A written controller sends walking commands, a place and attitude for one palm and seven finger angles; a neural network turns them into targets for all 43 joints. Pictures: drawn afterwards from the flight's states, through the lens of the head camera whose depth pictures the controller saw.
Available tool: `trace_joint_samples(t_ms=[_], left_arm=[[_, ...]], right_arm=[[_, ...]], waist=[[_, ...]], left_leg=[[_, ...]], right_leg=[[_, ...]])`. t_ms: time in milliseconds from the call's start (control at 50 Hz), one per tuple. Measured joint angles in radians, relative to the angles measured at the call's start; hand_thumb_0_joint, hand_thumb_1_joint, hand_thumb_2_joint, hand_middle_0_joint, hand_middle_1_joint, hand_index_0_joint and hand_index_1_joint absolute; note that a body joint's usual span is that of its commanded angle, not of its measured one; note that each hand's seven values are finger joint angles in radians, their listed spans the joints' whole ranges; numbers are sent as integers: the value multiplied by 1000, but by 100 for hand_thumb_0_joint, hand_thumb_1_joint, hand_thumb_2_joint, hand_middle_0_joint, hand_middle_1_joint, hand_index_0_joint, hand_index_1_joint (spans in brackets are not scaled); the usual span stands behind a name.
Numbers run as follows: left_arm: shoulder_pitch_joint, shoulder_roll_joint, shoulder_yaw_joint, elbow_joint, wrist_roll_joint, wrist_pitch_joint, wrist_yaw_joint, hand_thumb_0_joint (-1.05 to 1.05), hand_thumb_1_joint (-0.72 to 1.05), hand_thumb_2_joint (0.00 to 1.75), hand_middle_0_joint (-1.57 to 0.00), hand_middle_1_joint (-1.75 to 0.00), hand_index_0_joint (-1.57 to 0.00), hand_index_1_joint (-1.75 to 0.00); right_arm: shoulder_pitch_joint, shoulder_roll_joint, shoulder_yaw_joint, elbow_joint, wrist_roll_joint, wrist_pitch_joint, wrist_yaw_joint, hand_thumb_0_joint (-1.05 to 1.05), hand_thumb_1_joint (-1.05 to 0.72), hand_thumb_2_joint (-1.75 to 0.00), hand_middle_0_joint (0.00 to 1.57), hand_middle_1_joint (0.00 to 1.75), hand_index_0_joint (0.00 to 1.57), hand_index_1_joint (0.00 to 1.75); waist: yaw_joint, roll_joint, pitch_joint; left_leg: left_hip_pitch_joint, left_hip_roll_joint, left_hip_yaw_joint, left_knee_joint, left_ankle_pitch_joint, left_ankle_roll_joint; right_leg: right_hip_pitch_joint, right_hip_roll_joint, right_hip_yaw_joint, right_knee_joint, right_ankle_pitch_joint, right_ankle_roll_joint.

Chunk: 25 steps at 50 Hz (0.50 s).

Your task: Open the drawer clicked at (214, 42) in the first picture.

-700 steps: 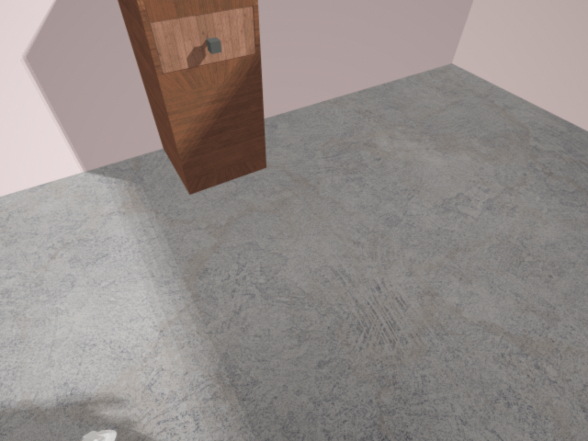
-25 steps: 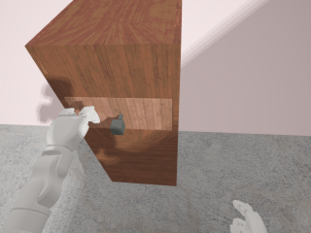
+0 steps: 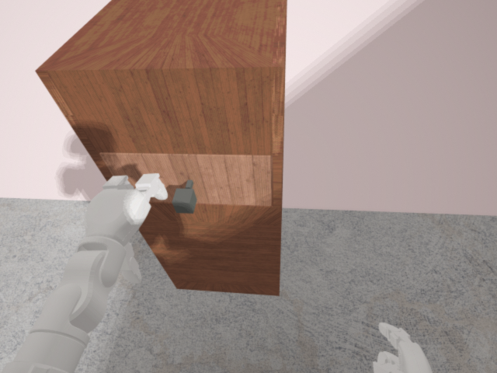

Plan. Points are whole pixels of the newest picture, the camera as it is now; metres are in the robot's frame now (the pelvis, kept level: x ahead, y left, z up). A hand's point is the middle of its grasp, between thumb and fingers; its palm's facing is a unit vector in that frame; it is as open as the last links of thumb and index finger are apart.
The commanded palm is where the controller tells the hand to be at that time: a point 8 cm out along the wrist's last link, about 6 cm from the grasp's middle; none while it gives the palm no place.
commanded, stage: move the hooked fingers above the handle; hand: left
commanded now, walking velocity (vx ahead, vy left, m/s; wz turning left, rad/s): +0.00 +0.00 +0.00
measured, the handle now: (186, 194) +0.49 +0.22 -0.06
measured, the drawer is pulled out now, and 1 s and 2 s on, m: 0.00 0.00 0.00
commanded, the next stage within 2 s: none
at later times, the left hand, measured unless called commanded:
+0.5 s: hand (152, 209) +0.37 +0.23 +0.04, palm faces -0.02 -0.08 -1.00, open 13.8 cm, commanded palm +0.35 +0.24 +0.10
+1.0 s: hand (165, 197) +0.41 +0.22 +0.02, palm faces -0.05 -0.04 -1.00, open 13.8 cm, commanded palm +0.40 +0.23 +0.08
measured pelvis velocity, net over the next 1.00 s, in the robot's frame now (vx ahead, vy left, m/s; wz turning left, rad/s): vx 0.01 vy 0.00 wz -0.01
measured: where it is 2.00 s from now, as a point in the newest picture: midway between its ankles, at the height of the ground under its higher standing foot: outside the picture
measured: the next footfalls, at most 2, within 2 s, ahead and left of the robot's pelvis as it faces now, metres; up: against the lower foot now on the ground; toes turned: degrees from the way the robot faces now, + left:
none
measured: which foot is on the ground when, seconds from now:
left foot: down 0.00-1.00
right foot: down 0.00-1.00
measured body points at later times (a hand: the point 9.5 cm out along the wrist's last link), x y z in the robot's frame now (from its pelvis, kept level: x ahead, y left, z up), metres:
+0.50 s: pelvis +0.01 +0.00 -0.01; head +0.05 -0.03 +0.44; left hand +0.36 +0.23 +0.10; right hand +0.13 -0.27 -0.14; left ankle +0.01 +0.11 -0.74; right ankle -0.01 -0.11 -0.74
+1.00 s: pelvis +0.01 +0.00 -0.01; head +0.06 -0.02 +0.43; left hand +0.41 +0.22 +0.07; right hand +0.11 -0.26 -0.15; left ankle +0.01 +0.11 -0.74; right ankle -0.01 -0.11 -0.74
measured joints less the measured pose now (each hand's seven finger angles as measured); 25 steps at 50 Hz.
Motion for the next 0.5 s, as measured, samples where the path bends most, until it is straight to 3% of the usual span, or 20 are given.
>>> trace_joint_samples(t_ms=[280, 500], left_arm=[[-151, 1, 3, 193, 26, -14, 16, 0, -49, 30, -32, -120, -31, -120], [-153, 2, 35, 232, 35, -51, 54, 0, -48, 30, -32, -120, -31, -120]], right_arm=[[32, 0, -7, 16, 3, 0, -9, 0, -90, -90, 20, 30, 20, 30], [84, -14, -38, 35, 3, 16, -6, 0, -91, -90, 20, 30, 20, 30]], waist=[[-22, -14, -16], [-42, -18, -35]], left_leg=[[-57, 10, -5, 39, -19, -8], [-98, 14, 6, 72, -45, -7]], right_leg=[[-56, 6, -2, 39, -21, -9], [-102, 9, 11, 68, -40, -7]])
